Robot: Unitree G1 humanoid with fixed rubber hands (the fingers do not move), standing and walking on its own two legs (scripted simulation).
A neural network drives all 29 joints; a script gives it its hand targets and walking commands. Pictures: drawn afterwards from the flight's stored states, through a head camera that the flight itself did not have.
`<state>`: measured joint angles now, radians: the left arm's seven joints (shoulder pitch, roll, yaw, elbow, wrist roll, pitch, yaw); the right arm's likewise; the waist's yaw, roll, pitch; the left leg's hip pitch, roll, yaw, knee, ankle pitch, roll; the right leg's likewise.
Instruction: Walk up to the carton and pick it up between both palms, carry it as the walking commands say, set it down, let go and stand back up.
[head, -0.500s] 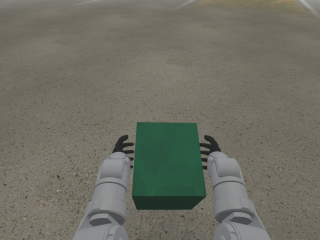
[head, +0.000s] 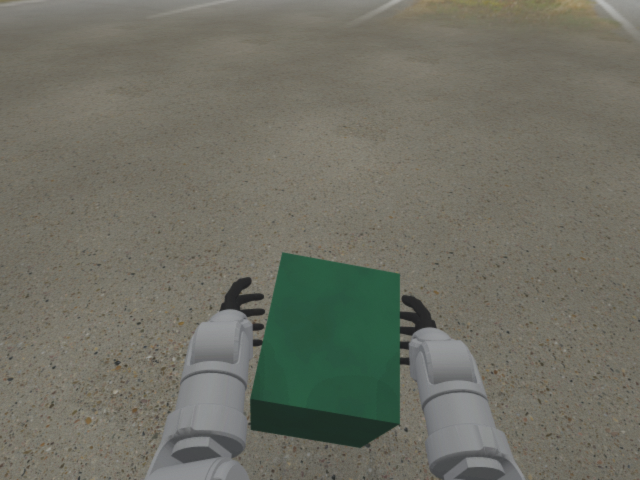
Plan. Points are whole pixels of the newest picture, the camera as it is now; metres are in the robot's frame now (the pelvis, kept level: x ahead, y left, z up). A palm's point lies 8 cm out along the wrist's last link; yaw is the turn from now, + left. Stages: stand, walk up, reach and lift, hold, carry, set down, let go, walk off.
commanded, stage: reach and lift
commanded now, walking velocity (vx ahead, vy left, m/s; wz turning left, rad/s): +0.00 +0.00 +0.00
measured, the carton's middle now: (322, 354) +0.32 +0.00 -0.02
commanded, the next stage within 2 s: hold in 0.50 s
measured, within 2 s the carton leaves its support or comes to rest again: neither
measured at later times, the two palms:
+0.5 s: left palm (225, 353) +0.27 +0.13 +0.05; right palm (427, 354) +0.27 -0.13 +0.05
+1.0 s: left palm (232, 326) +0.31 +0.12 +0.06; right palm (425, 340) +0.29 -0.14 +0.05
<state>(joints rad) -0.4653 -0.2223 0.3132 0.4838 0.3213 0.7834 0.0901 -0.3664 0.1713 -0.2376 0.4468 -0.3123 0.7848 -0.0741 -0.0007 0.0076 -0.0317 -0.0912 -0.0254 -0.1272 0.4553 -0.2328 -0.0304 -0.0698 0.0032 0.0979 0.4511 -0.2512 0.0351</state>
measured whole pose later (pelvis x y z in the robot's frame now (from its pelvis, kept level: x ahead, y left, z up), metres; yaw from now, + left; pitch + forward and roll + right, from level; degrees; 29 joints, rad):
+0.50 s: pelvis -0.04 +0.00 +0.00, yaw -1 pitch -9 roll +0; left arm -0.46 -0.22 0.31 0.47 0.37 0.73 0.08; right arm -0.47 0.18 -0.31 0.47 -0.32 0.77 -0.06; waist 0.00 0.01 0.04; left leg -0.13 -0.03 -0.12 0.46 -0.17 -0.03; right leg -0.11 0.01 0.12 0.46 -0.19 0.03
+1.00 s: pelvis +0.00 +0.00 +0.00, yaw +0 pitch -8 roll +0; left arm -0.42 -0.20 0.23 0.39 0.29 0.77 0.11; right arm -0.33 0.17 -0.17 0.32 -0.32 0.80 -0.06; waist 0.00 0.01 0.02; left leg -0.07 -0.02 -0.13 0.41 -0.21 -0.03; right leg -0.05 0.01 0.10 0.42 -0.24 0.03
